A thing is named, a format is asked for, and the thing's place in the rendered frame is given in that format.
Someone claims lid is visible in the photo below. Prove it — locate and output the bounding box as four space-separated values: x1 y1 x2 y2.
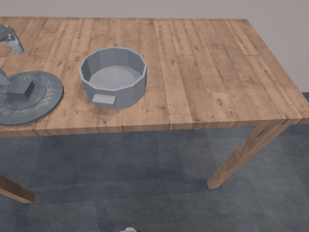
0 71 64 127

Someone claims table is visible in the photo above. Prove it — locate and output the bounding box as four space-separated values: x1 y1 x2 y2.
0 16 309 204

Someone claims knob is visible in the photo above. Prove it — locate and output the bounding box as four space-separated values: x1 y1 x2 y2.
5 79 36 99

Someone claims robot left hand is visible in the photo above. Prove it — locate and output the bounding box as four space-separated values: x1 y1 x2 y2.
0 22 24 86

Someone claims pot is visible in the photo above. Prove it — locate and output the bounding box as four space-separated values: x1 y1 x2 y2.
78 46 148 109

